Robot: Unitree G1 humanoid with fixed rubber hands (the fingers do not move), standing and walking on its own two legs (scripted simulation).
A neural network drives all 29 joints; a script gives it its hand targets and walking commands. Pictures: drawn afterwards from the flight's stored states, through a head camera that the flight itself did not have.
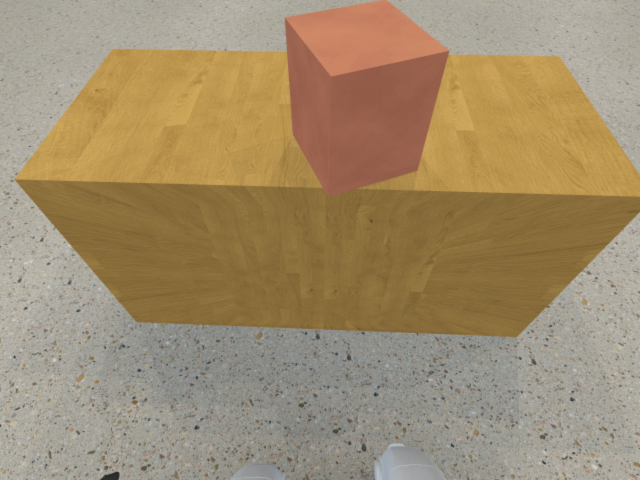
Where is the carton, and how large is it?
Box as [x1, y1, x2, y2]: [285, 0, 448, 196]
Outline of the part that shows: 386,0 285,17 292,131 294,137 328,196 417,170 448,50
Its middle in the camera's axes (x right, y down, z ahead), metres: +0.07 -0.26 +0.74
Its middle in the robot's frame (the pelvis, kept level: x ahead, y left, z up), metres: +0.73 -0.07 +0.05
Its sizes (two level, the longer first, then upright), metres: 0.210 0.200 0.250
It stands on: a pedestal, 0.67 m high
